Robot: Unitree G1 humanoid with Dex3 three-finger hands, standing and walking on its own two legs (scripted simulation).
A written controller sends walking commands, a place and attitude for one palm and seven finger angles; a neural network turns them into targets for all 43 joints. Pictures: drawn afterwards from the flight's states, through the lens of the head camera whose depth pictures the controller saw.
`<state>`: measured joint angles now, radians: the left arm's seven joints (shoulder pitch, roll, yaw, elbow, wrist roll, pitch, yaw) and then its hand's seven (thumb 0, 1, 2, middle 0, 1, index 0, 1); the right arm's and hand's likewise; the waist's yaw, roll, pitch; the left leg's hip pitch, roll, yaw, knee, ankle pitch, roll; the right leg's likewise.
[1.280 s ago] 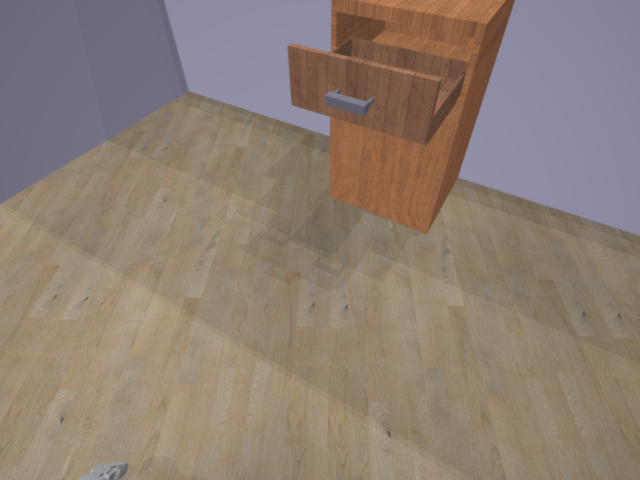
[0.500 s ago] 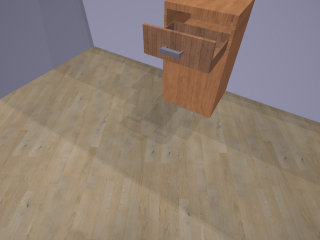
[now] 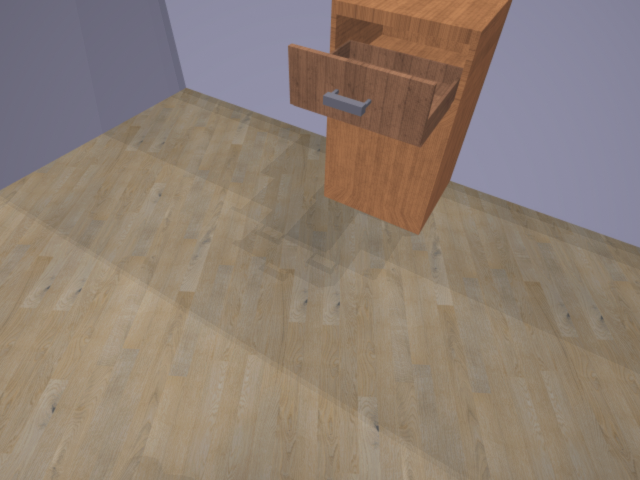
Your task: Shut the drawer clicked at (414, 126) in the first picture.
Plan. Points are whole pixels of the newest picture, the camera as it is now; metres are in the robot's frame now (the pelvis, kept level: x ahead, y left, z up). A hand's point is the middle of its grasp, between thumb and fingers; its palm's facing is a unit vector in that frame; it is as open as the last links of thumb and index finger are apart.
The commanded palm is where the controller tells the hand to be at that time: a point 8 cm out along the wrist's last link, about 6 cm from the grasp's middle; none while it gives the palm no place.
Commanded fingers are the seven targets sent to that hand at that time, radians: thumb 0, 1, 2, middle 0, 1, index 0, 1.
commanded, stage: look at it before walking up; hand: left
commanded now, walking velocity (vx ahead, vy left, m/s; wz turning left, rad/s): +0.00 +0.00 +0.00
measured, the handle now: (348, 100) +1.07 -0.02 -0.06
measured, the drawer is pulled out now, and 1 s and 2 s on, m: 0.30 0.30 0.30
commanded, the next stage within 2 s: walk to a spot facing it in 0.16 s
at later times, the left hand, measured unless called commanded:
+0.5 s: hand out of the picture +0.04 +0.23 -0.18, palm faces +0.07 -0.97 -0.23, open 7.4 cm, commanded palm none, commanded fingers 0.00 0.90 0.90 -0.20 -0.30 -0.20 -0.30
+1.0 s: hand (205, 380) +0.30 +0.21 -0.17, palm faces +0.07 -0.98 -0.20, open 7.3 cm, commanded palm none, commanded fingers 0.00 0.90 0.90 -0.20 -0.30 -0.20 -0.30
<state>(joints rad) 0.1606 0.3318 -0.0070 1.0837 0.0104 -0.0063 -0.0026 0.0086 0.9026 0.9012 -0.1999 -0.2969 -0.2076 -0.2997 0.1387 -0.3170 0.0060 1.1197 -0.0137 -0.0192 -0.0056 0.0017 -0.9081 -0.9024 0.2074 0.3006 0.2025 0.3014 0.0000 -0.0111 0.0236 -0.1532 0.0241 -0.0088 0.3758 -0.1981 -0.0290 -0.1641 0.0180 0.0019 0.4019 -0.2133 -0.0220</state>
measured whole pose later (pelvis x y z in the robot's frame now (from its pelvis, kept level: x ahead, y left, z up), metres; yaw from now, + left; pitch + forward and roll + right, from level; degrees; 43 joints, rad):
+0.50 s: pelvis +0.03 +0.02 -0.01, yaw +4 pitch -1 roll -1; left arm 0.29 0.25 0.01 1.06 0.03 -0.02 0.00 0.01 0.90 0.90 -0.20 -0.30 -0.21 -0.30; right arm 0.27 -0.25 -0.01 1.11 -0.02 0.00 0.01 0.00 -0.91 -0.90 0.20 0.30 0.20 0.30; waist 0.00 -0.01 -0.01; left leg -0.28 0.03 0.03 0.67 -0.43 0.01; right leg -0.13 -0.01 -0.06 0.46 -0.31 -0.02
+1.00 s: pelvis +0.21 +0.02 -0.02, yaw +6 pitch -1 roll +1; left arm 0.13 0.19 0.06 0.99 0.02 -0.03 -0.03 0.01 0.93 0.90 -0.19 -0.30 -0.20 -0.30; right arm 0.51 -0.08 -0.03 1.19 -0.03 -0.08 -0.02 0.00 -0.91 -0.90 0.21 0.30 0.20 0.30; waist -0.06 0.00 0.07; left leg 0.08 0.02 0.06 0.36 -0.43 -0.02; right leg -0.50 -0.08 -0.11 0.63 -0.19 -0.03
